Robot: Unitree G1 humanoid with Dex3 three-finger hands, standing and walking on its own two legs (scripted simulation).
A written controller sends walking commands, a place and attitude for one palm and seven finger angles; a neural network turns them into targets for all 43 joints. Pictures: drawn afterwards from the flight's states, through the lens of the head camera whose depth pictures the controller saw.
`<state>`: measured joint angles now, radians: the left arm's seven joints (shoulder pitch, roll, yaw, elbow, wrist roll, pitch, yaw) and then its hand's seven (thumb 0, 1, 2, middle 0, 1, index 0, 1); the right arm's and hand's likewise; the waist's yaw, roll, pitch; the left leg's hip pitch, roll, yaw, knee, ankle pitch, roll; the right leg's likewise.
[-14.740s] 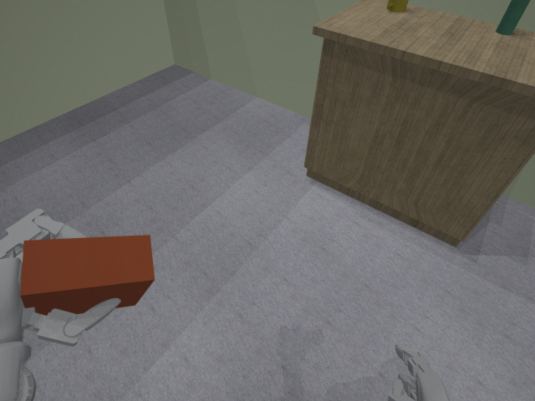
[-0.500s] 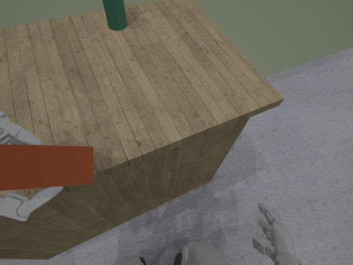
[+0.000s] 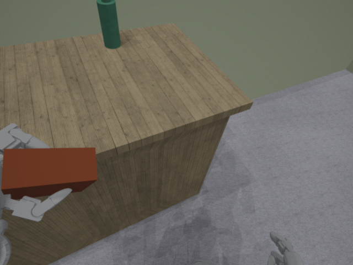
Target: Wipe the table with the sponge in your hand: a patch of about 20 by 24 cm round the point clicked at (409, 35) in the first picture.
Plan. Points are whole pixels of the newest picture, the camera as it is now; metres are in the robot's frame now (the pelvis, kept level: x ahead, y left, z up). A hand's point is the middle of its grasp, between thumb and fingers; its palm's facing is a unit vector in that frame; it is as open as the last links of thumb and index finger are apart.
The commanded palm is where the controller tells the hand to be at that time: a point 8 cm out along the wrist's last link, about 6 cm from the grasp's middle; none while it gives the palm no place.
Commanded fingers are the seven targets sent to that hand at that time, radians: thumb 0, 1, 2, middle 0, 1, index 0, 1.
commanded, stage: come to a stop and stand still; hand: left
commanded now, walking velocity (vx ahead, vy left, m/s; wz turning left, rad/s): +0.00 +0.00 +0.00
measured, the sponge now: (63, 173) +0.23 +0.21 +0.14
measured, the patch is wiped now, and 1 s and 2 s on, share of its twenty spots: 0.00 0.00 0.00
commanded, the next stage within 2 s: look again from close up in 0.40 s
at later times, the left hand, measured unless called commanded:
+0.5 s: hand (0, 186) +0.19 +0.27 +0.18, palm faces +0.46 -0.81 -0.37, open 9.6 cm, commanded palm +0.13 +0.30 +0.18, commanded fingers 0.00 0.10 1.30 -1.20 -1.60 -1.20 -1.60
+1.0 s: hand out of the picture +0.21 +0.33 +0.18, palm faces +0.49 -0.81 -0.33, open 9.6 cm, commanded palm +0.15 +0.34 +0.18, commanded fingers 0.00 0.10 1.30 -1.20 -1.60 -1.20 -1.60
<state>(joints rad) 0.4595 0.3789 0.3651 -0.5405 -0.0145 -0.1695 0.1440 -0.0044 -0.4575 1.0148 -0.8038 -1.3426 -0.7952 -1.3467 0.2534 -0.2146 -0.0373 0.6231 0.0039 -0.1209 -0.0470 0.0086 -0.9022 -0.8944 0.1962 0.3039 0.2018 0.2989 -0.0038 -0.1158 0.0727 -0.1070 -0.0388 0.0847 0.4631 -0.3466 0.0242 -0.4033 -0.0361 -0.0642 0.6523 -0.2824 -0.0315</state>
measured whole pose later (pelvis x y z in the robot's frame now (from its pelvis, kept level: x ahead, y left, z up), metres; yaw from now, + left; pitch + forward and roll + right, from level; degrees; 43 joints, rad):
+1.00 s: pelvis +0.00 +0.05 +0.01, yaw +2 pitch -3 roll +0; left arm 0.32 0.37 0.38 -0.42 -0.01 -0.20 0.12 -0.01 -0.46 1.02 -0.81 -1.34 -0.80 -1.35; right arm 0.25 -0.19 0.04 0.57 0.00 -0.17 -0.03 0.01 -0.90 -0.89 0.20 0.30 0.20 0.30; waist 0.05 -0.07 0.07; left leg -0.19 -0.01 0.04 0.47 -0.22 0.03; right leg -0.21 0.01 0.02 0.43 -0.17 0.00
